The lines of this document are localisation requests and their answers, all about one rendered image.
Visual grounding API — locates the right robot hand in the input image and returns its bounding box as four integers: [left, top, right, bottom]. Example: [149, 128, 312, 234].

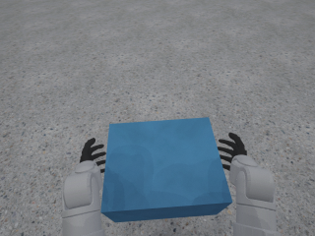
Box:
[218, 132, 247, 171]

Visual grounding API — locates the robot right forearm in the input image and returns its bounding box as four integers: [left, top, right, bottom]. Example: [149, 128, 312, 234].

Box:
[228, 154, 282, 236]

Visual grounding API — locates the left robot hand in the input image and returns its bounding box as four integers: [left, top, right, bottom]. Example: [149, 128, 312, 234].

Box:
[80, 138, 106, 173]

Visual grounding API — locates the carton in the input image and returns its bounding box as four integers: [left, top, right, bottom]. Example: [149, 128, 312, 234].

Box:
[100, 117, 233, 223]

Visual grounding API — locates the robot left forearm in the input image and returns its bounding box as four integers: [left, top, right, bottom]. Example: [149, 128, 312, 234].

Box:
[61, 160, 105, 236]

